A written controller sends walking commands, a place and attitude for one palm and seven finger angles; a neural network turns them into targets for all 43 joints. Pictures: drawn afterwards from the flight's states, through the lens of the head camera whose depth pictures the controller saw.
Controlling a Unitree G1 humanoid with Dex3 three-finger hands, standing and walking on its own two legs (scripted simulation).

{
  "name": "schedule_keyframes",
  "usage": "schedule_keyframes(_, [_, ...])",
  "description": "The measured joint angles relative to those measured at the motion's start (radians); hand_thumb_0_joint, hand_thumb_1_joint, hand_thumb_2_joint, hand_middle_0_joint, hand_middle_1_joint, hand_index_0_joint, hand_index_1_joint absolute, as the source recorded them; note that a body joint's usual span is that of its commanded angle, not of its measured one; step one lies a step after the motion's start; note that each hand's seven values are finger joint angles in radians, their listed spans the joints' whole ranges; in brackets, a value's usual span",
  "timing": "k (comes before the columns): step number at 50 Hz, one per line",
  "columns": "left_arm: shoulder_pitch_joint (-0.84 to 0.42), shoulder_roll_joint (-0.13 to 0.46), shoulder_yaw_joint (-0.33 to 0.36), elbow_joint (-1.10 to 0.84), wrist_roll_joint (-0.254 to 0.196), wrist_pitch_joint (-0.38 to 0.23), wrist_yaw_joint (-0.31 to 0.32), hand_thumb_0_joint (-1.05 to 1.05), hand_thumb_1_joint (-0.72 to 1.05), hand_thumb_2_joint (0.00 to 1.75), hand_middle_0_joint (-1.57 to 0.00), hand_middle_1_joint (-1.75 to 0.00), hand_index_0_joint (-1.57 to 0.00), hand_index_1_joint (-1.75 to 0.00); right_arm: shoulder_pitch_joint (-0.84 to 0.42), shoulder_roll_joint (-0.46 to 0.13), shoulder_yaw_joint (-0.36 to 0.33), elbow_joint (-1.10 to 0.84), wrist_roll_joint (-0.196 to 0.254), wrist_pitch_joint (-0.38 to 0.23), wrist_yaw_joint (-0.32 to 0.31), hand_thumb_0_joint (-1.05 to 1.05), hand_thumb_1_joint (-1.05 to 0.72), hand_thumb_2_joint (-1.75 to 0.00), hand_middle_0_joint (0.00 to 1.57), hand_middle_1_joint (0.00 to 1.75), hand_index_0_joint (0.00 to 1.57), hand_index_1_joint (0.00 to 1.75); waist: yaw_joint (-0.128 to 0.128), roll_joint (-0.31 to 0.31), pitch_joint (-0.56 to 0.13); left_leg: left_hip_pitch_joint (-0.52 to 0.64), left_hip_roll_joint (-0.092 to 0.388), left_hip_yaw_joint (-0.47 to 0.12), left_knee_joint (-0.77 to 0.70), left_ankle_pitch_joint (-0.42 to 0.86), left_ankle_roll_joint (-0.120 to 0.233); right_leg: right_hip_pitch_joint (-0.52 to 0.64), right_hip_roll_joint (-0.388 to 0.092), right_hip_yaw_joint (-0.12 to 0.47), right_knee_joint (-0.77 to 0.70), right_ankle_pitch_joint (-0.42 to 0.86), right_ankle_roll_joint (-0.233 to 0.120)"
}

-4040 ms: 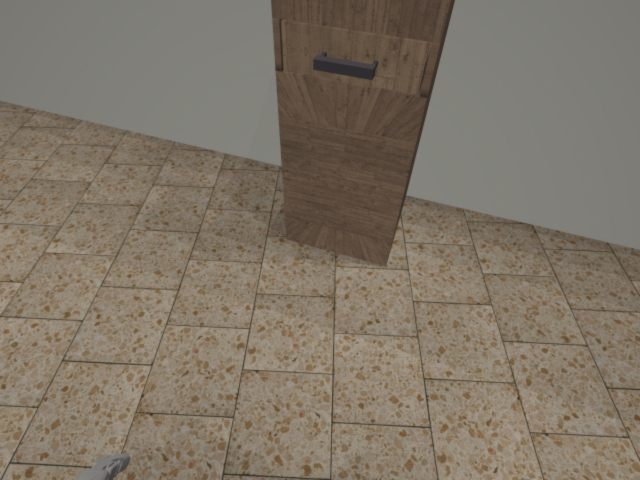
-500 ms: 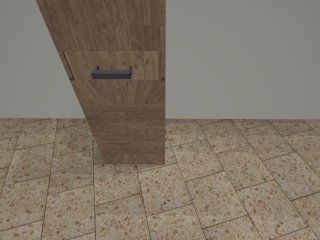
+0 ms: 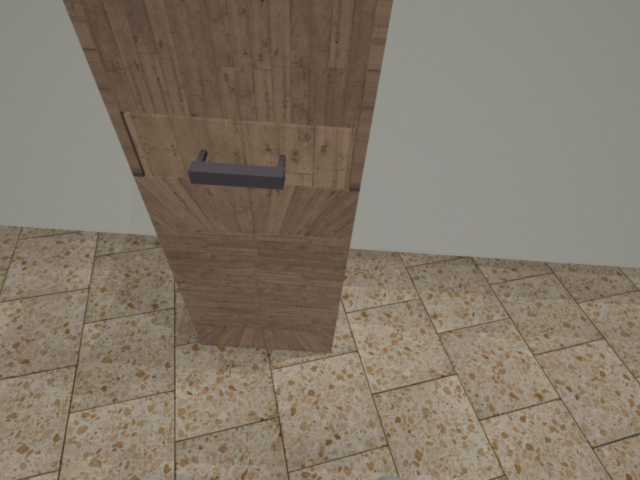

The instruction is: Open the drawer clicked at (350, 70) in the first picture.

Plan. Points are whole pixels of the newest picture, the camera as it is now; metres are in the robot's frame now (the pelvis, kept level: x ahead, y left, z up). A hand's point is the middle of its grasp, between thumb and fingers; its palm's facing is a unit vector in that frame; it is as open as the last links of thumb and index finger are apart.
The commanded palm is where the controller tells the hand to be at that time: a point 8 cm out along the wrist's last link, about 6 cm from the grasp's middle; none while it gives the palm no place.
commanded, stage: come to a stop and stand still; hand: left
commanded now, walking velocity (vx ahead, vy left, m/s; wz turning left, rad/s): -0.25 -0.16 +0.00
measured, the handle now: (240, 166) +0.59 +0.19 +0.04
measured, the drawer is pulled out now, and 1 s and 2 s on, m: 0.00 0.00 0.00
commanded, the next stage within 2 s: look again from close up in 1.40 s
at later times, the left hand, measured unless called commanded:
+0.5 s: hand out of the picture +0.09 +0.16 -0.17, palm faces +0.08 -0.97 -0.23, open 7.3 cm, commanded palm none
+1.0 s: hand out of the picture -0.01 +0.16 -0.16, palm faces +0.05 -0.97 -0.22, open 7.4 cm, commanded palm none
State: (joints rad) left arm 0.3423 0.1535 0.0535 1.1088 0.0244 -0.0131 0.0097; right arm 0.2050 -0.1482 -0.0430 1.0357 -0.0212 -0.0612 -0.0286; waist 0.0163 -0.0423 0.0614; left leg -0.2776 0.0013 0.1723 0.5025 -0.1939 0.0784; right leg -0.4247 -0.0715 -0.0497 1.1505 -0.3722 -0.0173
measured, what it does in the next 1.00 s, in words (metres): steps on the spot: right foot, then left foot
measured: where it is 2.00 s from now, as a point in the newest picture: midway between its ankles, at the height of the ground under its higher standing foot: outside the picture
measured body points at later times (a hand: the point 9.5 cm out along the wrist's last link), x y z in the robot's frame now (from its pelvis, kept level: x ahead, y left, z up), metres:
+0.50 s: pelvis +0.03 -0.02 +0.00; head +0.07 -0.03 +0.45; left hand +0.09 +0.21 -0.15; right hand +0.05 -0.25 -0.16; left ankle -0.01 +0.08 -0.71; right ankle +0.09 -0.14 -0.73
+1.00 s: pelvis -0.01 -0.01 +0.01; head +0.00 -0.03 +0.46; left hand -0.01 +0.21 -0.14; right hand +0.02 -0.24 -0.16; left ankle -0.02 +0.09 -0.73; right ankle -0.03 -0.13 -0.73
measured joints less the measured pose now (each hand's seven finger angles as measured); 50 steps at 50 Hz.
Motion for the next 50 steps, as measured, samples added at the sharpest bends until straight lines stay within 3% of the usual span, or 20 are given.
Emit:
schedule_keyframes(5, [-0.062,-0.002,0.000,-0.051,0.000,0.010,0.013,0.01,0.92,0.90,-0.20,-0.30,-0.20,-0.29,0.050,0.008,0.013,0.038,-0.002,0.019,-0.001,0.00,-0.94,-0.90,0.20,0.30,0.20,0.30,-0.008,0.004,-0.029,0.067,-0.022,-0.001,-0.087,0.015,-0.001,-0.037,-0.021,0.004,-0.218,0.064,0.026])
schedule_keyframes(9, [-0.093,0.009,-0.003,-0.055,-0.003,0.026,0.028,0.01,0.94,0.90,-0.20,-0.30,-0.20,-0.30,0.070,0.031,0.020,0.065,-0.004,0.043,-0.004,0.00,-0.93,-0.90,0.20,0.30,0.20,0.30,-0.024,0.007,-0.032,0.083,-0.022,-0.008,-0.068,-0.014,-0.016,0.038,-0.014,0.011,-0.420,0.077,0.040])
schedule_keyframes(12, [-0.096,0.012,-0.008,-0.058,-0.003,0.025,0.029,0.01,0.94,0.90,-0.20,-0.30,-0.20,-0.30,0.078,0.040,0.017,0.079,0.000,0.058,-0.005,0.01,-0.93,-0.90,0.20,0.30,0.20,0.30,-0.025,0.008,-0.032,0.071,-0.016,-0.002,-0.012,-0.056,-0.035,0.120,-0.006,0.014,-0.575,0.157,0.036])
schedule_keyframes(17, [-0.117,-0.006,-0.016,-0.059,-0.005,0.028,0.031,0.01,0.94,0.89,-0.20,-0.30,-0.20,-0.30,0.063,0.024,0.001,0.065,0.010,0.082,0.003,0.01,-0.92,-0.90,0.20,0.30,0.20,0.30,-0.048,0.067,-0.005,0.031,0.024,-0.038,0.061,-0.107,-0.073,0.117,0.031,-0.018,-0.578,0.130,-0.003])
schedule_keyframes(23, [-0.169,-0.013,-0.003,-0.087,0.000,0.037,0.037,0.01,0.94,0.89,-0.20,-0.30,-0.20,-0.30,0.040,0.005,-0.014,0.046,0.010,0.109,0.002,0.01,-0.92,-0.90,0.20,0.30,0.19,0.30,-0.031,0.069,0.022,-0.034,0.015,-0.115,0.287,-0.279,-0.090,0.098,0.034,-0.043,-0.617,0.168,-0.012])
schedule_keyframes(26, [-0.189,-0.008,0.003,-0.100,0.003,0.037,0.036,0.01,0.93,0.89,-0.20,-0.30,-0.20,-0.30,0.028,-0.004,-0.016,0.031,0.011,0.104,0.002,0.01,-0.91,-0.90,0.20,0.30,0.19,0.30,-0.023,0.049,0.027,-0.001,0.013,-0.122,0.209,-0.263,-0.098,0.081,0.022,-0.046,-0.627,0.189,-0.001])
schedule_keyframes(29, [-0.195,0.004,0.008,-0.100,-0.005,0.042,0.032,0.01,0.92,0.89,-0.20,-0.30,-0.20,-0.30,0.025,-0.008,-0.013,0.022,0.008,0.084,0.000,0.01,-0.91,-0.90,0.20,0.30,0.19,0.30,-0.021,0.020,0.023,0.068,0.007,-0.112,0.040,-0.134,-0.088,0.056,0.004,-0.040,-0.593,0.186,0.019])
schedule_keyframes(32, [-0.180,0.017,0.011,-0.087,-0.009,0.060,0.027,0.01,0.92,0.89,-0.20,-0.30,-0.20,-0.30,0.035,0.001,-0.005,0.018,-0.002,0.080,-0.001,0.01,-0.91,-0.90,0.20,0.30,0.19,0.30,-0.012,-0.009,0.000,0.086,-0.010,-0.095,0.016,-0.123,-0.053,0.050,0.007,-0.002,-0.523,0.065,0.023])
schedule_keyframes(37, [-0.148,0.021,0.005,-0.063,-0.006,0.067,0.022,0.01,0.92,0.89,-0.20,-0.30,-0.20,-0.30,0.030,0.011,0.010,0.023,-0.008,0.076,-0.014,0.01,-0.91,-0.90,0.20,0.30,0.19,0.30,-0.007,0.003,-0.036,0.107,-0.015,-0.086,-0.058,-0.080,-0.039,0.075,0.030,0.039,-0.367,-0.025,0.024])
schedule_keyframes(42, [-0.112,0.017,-0.012,-0.037,-0.010,0.041,0.025,0.01,0.91,0.90,-0.20,-0.30,-0.20,-0.30,0.009,-0.003,0.012,0.033,0.001,0.060,-0.011,0.01,-0.93,-0.90,0.20,0.30,0.20,0.30,-0.001,0.012,-0.033,0.092,-0.028,-0.060,-0.052,-0.073,-0.046,0.224,0.018,0.034,-0.626,0.056,0.033])
schedule_keyframes(45, [-0.099,-0.006,-0.028,-0.009,-0.011,0.028,0.027,0.01,0.91,0.90,-0.20,-0.30,-0.20,-0.30,-0.003,-0.022,0.008,0.042,0.011,0.057,-0.009,0.01,-0.94,-0.90,0.20,0.30,0.20,0.30,-0.017,0.063,-0.021,0.098,0.000,-0.069,-0.057,-0.045,-0.056,0.248,0.045,0.022,-0.671,0.074,0.020])
schedule_keyframes(50, [-0.079,-0.014,-0.041,0.012,-0.015,0.022,0.029,0.01,0.91,0.89,-0.20,-0.30,-0.20,-0.30,0.013,-0.023,0.019,0.072,0.010,0.063,-0.003,0.01,-0.93,-0.90,0.20,0.30,0.20,0.30,-0.024,0.061,-0.028,0.123,0.004,-0.076,-0.096,-0.032,-0.064,0.268,0.052,0.016,-0.702,0.106,0.011])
